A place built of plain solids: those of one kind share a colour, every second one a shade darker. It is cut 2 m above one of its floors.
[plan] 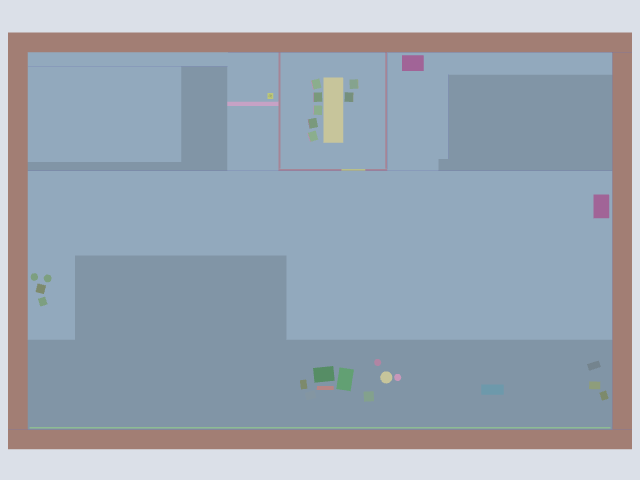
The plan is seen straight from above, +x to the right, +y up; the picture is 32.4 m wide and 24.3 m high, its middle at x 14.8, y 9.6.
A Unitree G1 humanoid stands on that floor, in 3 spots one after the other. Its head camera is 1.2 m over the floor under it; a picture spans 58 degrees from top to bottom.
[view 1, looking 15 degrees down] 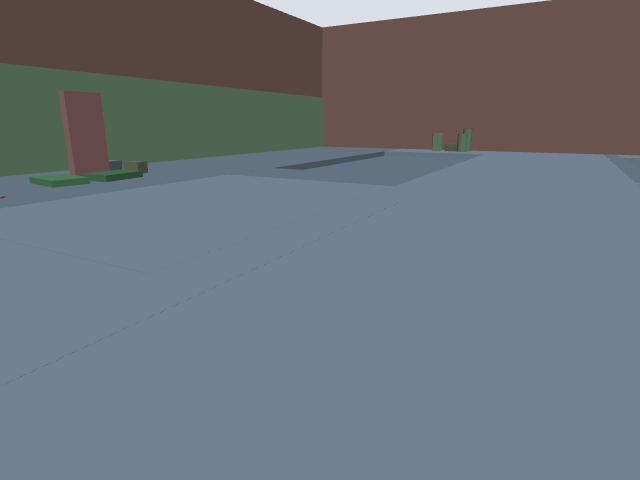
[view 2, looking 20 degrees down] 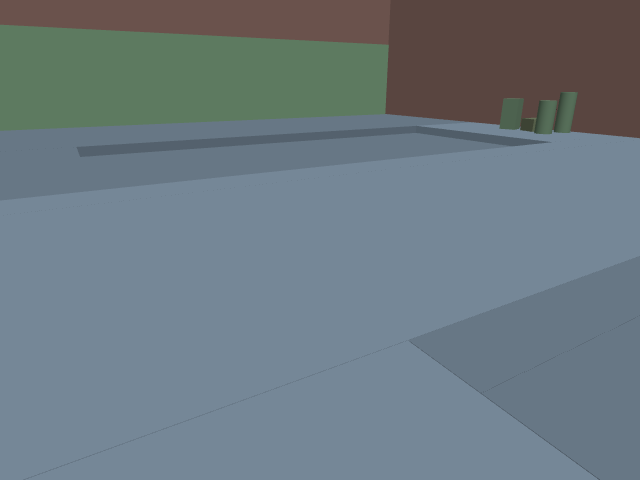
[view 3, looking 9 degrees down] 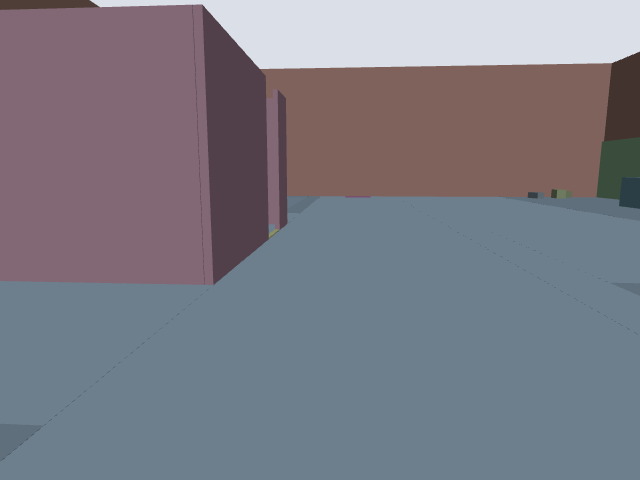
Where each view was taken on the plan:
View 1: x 21.36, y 11.70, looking -151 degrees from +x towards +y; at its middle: floor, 4.64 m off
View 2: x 11.40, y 14.48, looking -120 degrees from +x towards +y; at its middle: floor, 3.51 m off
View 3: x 8.29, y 11.65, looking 4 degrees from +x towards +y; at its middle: floor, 7.67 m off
